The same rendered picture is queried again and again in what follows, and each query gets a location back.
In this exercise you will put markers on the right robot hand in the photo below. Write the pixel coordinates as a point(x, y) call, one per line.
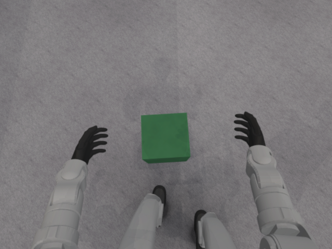
point(254, 133)

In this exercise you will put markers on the robot right forearm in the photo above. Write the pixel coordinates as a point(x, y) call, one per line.
point(276, 214)

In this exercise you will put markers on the carton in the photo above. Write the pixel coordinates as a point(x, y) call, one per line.
point(165, 138)

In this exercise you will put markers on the right robot thigh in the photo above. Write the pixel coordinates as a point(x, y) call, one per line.
point(213, 234)

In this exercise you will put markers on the robot thigh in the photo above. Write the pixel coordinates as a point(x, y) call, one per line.
point(140, 233)
point(213, 234)

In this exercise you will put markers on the left robot hand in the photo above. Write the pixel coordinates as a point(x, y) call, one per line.
point(84, 149)

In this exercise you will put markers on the robot left forearm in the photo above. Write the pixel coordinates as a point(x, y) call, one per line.
point(59, 228)

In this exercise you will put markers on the robot right upper arm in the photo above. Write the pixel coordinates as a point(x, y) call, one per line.
point(278, 241)

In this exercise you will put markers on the left robot thigh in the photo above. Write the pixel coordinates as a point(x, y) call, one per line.
point(140, 233)

